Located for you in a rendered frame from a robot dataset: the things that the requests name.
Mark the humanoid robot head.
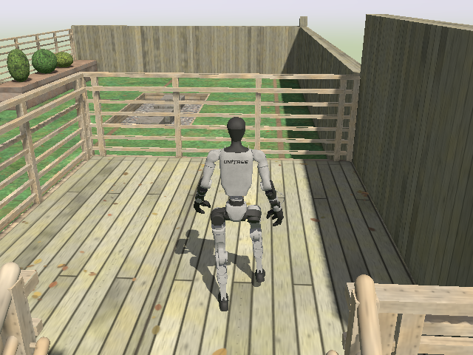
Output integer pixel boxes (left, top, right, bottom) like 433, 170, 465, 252
224, 117, 249, 153

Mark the left robot hand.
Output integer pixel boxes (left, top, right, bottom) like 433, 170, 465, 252
194, 200, 211, 214

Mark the left robot upper arm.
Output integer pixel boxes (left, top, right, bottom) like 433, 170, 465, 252
200, 149, 221, 189

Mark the right robot upper arm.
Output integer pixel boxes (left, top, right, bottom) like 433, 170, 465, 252
252, 149, 272, 191

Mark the right robot hand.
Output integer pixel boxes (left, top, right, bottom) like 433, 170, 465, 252
266, 209, 284, 226

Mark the robot right forearm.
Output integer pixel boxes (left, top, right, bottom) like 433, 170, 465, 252
265, 180, 282, 212

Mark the robot left forearm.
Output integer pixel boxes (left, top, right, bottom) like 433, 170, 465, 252
195, 178, 208, 203

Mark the left robot shin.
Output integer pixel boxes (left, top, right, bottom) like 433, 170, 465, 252
215, 252, 228, 301

